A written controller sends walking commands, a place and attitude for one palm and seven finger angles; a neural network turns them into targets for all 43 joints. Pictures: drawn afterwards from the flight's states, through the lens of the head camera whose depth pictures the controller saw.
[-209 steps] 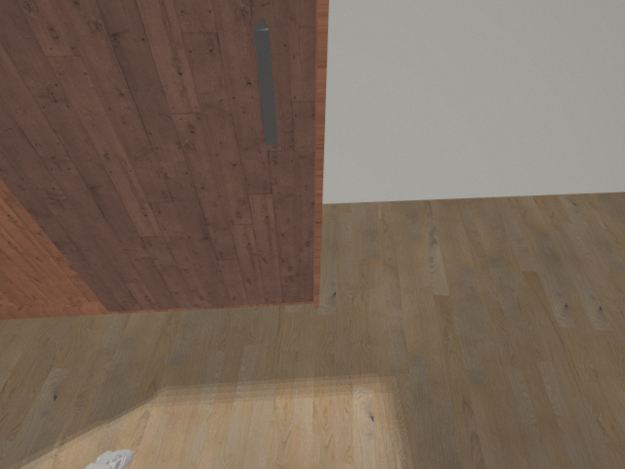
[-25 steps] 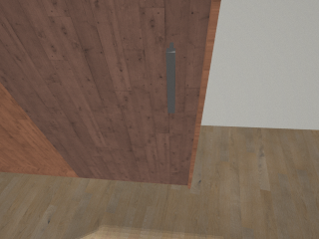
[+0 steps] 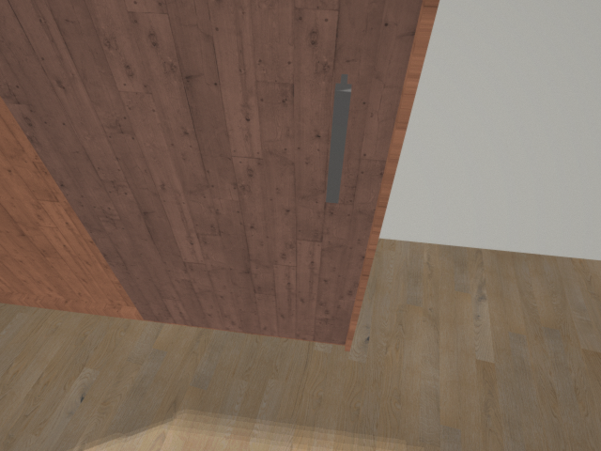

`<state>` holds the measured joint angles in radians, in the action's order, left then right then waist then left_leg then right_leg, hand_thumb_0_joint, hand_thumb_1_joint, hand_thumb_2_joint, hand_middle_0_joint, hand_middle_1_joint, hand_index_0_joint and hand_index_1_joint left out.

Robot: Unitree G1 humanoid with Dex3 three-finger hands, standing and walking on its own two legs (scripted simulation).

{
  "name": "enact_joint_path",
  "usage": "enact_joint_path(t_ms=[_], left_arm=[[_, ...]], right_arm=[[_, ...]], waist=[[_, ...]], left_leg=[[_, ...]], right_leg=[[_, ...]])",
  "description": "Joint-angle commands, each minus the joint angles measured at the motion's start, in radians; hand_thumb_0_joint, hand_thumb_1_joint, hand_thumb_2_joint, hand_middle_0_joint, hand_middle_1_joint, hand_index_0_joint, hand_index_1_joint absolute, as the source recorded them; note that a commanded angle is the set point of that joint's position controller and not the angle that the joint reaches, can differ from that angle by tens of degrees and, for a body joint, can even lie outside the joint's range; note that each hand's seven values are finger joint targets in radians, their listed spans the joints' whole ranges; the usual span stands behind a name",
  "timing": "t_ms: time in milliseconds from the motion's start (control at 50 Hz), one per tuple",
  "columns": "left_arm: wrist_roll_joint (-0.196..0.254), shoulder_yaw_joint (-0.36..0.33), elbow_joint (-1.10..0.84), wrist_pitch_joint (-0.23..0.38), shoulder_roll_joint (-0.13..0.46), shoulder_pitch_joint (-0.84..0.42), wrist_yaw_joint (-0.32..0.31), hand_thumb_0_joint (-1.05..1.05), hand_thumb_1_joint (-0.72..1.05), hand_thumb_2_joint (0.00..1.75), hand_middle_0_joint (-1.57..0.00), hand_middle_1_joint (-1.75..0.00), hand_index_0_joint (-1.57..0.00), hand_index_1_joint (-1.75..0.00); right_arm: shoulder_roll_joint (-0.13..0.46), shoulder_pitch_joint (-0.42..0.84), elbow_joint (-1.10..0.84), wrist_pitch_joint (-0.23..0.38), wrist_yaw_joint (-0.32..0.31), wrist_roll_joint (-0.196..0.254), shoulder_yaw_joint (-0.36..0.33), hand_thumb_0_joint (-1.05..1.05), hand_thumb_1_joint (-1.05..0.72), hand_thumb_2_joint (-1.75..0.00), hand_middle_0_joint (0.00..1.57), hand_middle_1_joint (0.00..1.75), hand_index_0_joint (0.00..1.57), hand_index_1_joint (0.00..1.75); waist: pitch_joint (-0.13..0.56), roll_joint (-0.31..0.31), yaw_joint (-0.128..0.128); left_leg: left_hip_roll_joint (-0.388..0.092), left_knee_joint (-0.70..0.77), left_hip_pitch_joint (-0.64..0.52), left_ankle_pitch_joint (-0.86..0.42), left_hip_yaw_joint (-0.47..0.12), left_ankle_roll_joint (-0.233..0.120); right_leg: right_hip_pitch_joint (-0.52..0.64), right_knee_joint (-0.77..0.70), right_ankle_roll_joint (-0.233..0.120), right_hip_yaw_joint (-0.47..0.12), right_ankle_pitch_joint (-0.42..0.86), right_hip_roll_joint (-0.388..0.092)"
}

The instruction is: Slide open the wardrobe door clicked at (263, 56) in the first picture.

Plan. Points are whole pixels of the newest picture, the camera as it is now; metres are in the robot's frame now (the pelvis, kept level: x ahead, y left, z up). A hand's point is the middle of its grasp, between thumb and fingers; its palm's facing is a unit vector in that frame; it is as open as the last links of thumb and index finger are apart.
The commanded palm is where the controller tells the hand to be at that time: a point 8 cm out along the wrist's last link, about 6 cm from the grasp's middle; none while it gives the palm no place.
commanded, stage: come to a stop and stand still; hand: right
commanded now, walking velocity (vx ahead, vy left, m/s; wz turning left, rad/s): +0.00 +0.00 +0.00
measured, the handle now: (337, 143) +0.58 -0.02 +0.11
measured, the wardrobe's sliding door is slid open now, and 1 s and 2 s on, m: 0.00 0.00 0.00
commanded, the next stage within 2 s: look again from close up in 0.18 s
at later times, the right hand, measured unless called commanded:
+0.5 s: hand out of the picture +0.00 -0.15 -0.19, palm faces +0.03 +0.98 -0.19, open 7.4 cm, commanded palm none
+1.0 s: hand out of the picture +0.06 -0.19 -0.18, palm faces +0.01 +0.97 -0.23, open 7.4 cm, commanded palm none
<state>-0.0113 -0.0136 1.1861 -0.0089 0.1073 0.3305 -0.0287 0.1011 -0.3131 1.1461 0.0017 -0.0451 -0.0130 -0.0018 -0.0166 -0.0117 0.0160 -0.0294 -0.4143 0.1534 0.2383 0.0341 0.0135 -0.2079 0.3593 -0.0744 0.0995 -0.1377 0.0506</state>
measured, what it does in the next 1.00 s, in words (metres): stands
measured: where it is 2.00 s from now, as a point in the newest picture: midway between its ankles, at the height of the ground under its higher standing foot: outside the picture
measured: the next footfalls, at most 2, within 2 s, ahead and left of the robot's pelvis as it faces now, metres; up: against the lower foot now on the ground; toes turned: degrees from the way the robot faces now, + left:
right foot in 1.92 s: +0.13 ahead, -0.04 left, +0.00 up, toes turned -13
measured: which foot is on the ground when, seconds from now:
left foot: down 0.00-1.00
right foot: down 0.00-1.00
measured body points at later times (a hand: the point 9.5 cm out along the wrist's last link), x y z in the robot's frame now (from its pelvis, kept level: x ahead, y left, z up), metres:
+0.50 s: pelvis +0.01 +0.01 -0.01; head +0.01 +0.01 +0.44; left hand +0.02 +0.23 -0.17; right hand -0.01 -0.20 -0.17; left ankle -0.01 +0.13 -0.74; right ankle +0.04 -0.07 -0.74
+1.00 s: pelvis +0.02 +0.01 +0.00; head +0.03 -0.01 +0.45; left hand +0.08 +0.26 -0.15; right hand +0.06 -0.24 -0.16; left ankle -0.01 +0.13 -0.74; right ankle +0.04 -0.07 -0.74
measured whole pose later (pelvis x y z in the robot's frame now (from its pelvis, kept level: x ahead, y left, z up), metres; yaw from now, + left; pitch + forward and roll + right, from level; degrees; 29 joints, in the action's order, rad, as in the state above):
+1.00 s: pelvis +0.02 +0.01 +0.00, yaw +0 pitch -1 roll +0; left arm -0.02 0.01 1.07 0.02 0.22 0.19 -0.01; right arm 0.24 -0.25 1.04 0.02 -0.03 -0.01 0.00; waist -0.02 -0.02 0.00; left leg -0.01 -0.45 0.14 0.29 0.05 0.00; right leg -0.23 0.47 -0.07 0.08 -0.22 0.03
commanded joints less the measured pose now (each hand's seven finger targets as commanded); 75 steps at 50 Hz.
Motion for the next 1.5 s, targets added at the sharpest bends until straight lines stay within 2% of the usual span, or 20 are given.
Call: enact_joint_path(t_ms=[0,240,260,280,300,320,340,360,400,440,500,640,880,1100,1220,1280,1320,1380,1400,1480], left_arm=[[-0.001,-0.016,-0.032,0.015,0.103,0.043,-0.004,0.0,0.9,0.9,-0.2,-0.3,-0.2,-0.3],[0.002,-0.012,-0.041,0.023,0.093,0.045,-0.007,0.0,0.9,0.9,-0.2,-0.3,-0.2,-0.3],[0.002,-0.001,-0.129,0.036,0.137,-0.065,0.01,0.0,0.9,0.9,-0.2,-0.3,-0.2,-0.3],[-0.003,-0.005,-0.151,0.022,0.104,-0.007,0.019,0.0,0.9,0.9,-0.2,-0.3,-0.2,-0.3],[-0.016,0.004,-0.15,0.019,0.101,0.015,0.026,0.0,0.9,0.9,-0.2,-0.3,-0.2,-0.3],[-0.015,0.002,-0.157,0.022,0.093,0.037,0.025,0.0,0.9,0.9,-0.2,-0.3,-0.2,-0.3],[-0.014,0.005,-0.161,0.027,0.095,0.045,0.022,0.0,0.9,0.9,-0.2,-0.3,-0.2,-0.3],[-0.012,0.005,-0.17,0.03,0.098,0.041,0.019,0.0,0.9,0.9,-0.2,-0.3,-0.2,-0.3],[-0.009,0.005,-0.186,0.036,0.119,0.032,0.015,0.0,0.9,0.9,-0.2,-0.3,-0.2,-0.3],[-0.006,0.006,-0.191,0.044,0.135,0.014,0.012,0.0,0.9,0.9,-0.2,-0.3,-0.2,-0.3],[-0.004,0.007,-0.186,0.051,0.154,0.0,0.008,0.0,0.9,0.9,-0.2,-0.3,-0.2,-0.3],[-0.003,0.002,-0.181,0.059,0.2,-0.04,0.003,0.0,0.9,0.9,-0.2,-0.3,-0.2,-0.3],[-0.004,-0.004,-0.174,0.051,0.254,-0.124,0.009,0.0,0.9,0.9,-0.2,-0.3,-0.2,-0.3],[-0.001,-0.003,-0.154,0.053,0.283,-0.149,0.011,0.0,0.9,0.9,-0.2,-0.3,-0.2,-0.3],[0.001,-0.002,-0.141,0.052,0.294,-0.158,0.012,0.0,0.9,0.9,-0.2,-0.3,-0.2,-0.3],[0.0,-0.003,-0.137,0.052,0.298,-0.156,0.011,0.0,0.9,0.9,-0.2,-0.3,-0.2,-0.3],[-0.003,0.015,-0.116,0.045,0.222,-0.126,0.012,0.0,0.9,0.9,-0.2,-0.3,-0.2,-0.3],[-0.007,0.005,-0.107,0.035,0.232,-0.1,0.008,0.0,0.9,0.9,-0.2,-0.3,-0.2,-0.3],[-0.007,-0.001,-0.107,0.033,0.236,-0.084,0.005,0.0,0.9,0.9,-0.2,-0.3,-0.2,-0.3],[-0.011,-0.029,-0.117,0.03,0.261,-0.033,-0.01,0.0,0.9,0.9,-0.2,-0.3,-0.2,-0.3]], right_arm=[[0.076,-0.104,-0.013,0.002,-0.002,-0.004,-0.011,0.0,-0.9,-0.9,0.2,0.3,0.2,0.3],[0.07,-0.11,-0.011,0.015,-0.002,-0.001,-0.007,0.0,-0.9,-0.9,0.2,0.3,0.2,0.3],[0.112,-0.153,-0.008,0.039,-0.031,-0.023,0.006,0.0,-0.9,-0.9,0.2,0.3,0.2,0.3],[0.144,-0.097,-0.059,0.041,-0.023,-0.012,-0.001,0.0,-0.9,-0.9,0.2,0.3,0.2,0.3],[0.157,-0.066,-0.082,0.053,-0.016,-0.01,-0.006,0.0,-0.9,-0.9,0.2,0.3,0.2,0.3],[0.152,-0.058,-0.092,0.057,-0.012,-0.006,-0.007,0.0,-0.9,-0.9,0.2,0.3,0.2,0.3],[0.142,-0.055,-0.098,0.057,-0.01,-0.003,-0.005,0.0,-0.9,-0.9,0.2,0.3,0.2,0.3],[0.132,-0.061,-0.099,0.054,-0.007,-0.003,-0.002,0.0,-0.9,-0.9,0.2,0.3,0.2,0.3],[0.122,-0.074,-0.106,0.049,-0.006,-0.006,-0.001,0.0,-0.9,-0.9,0.2,0.3,0.2,0.3],[0.119,-0.086,-0.11,0.047,-0.005,-0.004,0.001,0.0,-0.9,-0.9,0.2,0.3,0.2,0.3],[0.137,-0.081,-0.122,0.043,-0.004,-0.004,-0.003,0.0,-0.9,-0.9,0.2,0.3,0.2,0.3],[0.196,-0.045,-0.148,0.038,-0.003,-0.001,-0.016,0.0,-0.9,-0.9,0.2,0.3,0.2,0.3],[0.256,0.025,-0.162,0.026,0.01,-0.004,-0.02,0.0,-0.9,-0.9,0.2,0.3,0.2,0.3],[0.279,0.041,-0.134,0.027,0.015,-0.005,-0.017,0.0,-0.9,-0.9,0.2,0.3,0.2,0.3],[0.289,0.044,-0.117,0.025,0.017,-0.005,-0.013,0.0,-0.9,-0.9,0.2,0.3,0.2,0.3],[0.287,0.041,-0.109,0.023,0.018,-0.005,-0.012,0.0,-0.9,-0.9,0.2,0.3,0.2,0.3],[0.209,-0.003,-0.08,0.013,0.016,-0.002,0.007,0.0,-0.9,-0.9,0.2,0.3,0.2,0.3],[0.194,-0.025,-0.075,0.001,0.021,-0.008,0.006,0.0,-0.9,-0.9,0.2,0.3,0.2,0.3],[0.197,-0.024,-0.079,-0.001,0.023,-0.013,0.003,0.0,-0.9,-0.9,0.2,0.3,0.2,0.3],[0.172,-0.047,-0.099,-0.013,0.033,-0.021,-0.011,0.0,-0.9,-0.9,0.2,0.3,0.2,0.3]], waist=[[-0.103,0.015,-0.017],[-0.074,0.006,-0.007],[-0.12,-0.034,-0.049],[-0.058,-0.047,0.013],[-0.033,0.013,0.021],[-0.016,0.06,0.034],[-0.018,0.08,0.034],[-0.029,0.071,0.024],[-0.039,0.018,0.007],[-0.045,-0.009,-0.005],[-0.04,0.014,-0.015],[0.003,-0.003,-0.02],[-0.02,0.029,-0.021],[0.026,0.01,-0.022],[0.006,0.013,-0.021],[0.009,0.024,-0.022],[0.007,0.018,-0.019],[-0.031,0.036,-0.014],[-0.039,0.034,-0.01],[-0.045,0.095,0.001]], left_leg=[[-0.066,0.09,0.103,0.085,-0.072,-0.029],[-0.075,0.108,0.118,0.039,-0.094,-0.036],[-0.092,0.102,0.121,-0.073,-0.099,-0.046],[-0.125,0.143,0.191,0.264,-0.154,-0.073],[-0.135,0.128,0.207,0.254,-0.161,-0.091],[-0.129,0.105,0.222,0.26,-0.153,-0.1],[-0.11,0.072,0.224,0.22,-0.136,-0.102],[-0.087,0.045,0.208,0.191,-0.118,-0.095],[-0.061,0.007,0.149,0.124,-0.088,-0.082],[-0.059,-0.007,0.129,0.058,-0.087,-0.076],[-0.061,-0.015,0.09,-0.013,-0.078,-0.068],[-0.075,-0.012,0.044,-0.121,-0.08,-0.061],[-0.08,0.033,0.047,-0.049,-0.08,-0.054],[-0.086,0.053,0.011,-0.073,-0.079,-0.05],[-0.092,0.069,0.017,-0.054,-0.079,-0.048],[-0.091,0.07,0.018,-0.036,-0.073,-0.047],[-0.082,0.068,0.026,-0.001,-0.058,-0.033],[-0.054,0.019,0.076,0.075,-0.025,-0.032],[-0.041,-0.005,0.096,0.092,-0.016,-0.036],[-0.012,-0.159,0.221,0.177,0.008,-0.036]], right_leg=[[-0.048,-0.138,0.036,-0.206,-0.262,-0.163],[0.002,-0.094,0.038,-0.179,-0.152,-0.164],[-0.087,0.114,0.068,-0.126,-0.066,-0.153],[-0.047,0.126,0.069,-0.12,-0.2,-0.115],[-0.022,0.17,0.068,-0.109,-0.146,-0.095],[-0.01,0.161,0.062,-0.115,-0.137,-0.101],[-0.012,0.139,0.052,-0.13,-0.124,-0.111],[-0.036,0.109,0.043,-0.146,-0.13,-0.122],[-0.093,0.068,0.023,-0.18,-0.124,-0.139],[-0.091,0.055,0.016,-0.184,-0.077,-0.148],[-0.084,0.047,0.012,-0.182,-0.01,-0.152],[-0.017,0.061,0.011,-0.162,0.131,-0.157],[-0.007,0.003,0.016,-0.177,0.039,-0.168],[0.037,-0.016,0.015,-0.184,0.086,-0.179],[0.036,-0.035,0.017,-0.187,0.061,-0.178],[0.038,-0.054,0.018,-0.194,0.032,-0.181],[0.041,-0.063,0.024,-0.193,-0.028,-0.188],[0.025,-0.101,0.011,-0.234,-0.181,-0.223],[0.025,-0.11,-0.003,-0.265,-0.2,-0.242],[0.057,-0.137,-0.077,-0.367,-0.233,-0.336]])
